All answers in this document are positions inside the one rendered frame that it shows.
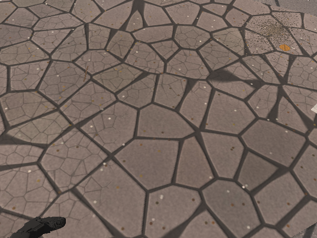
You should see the robot left hand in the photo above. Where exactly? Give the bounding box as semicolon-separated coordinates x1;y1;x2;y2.
8;216;66;238

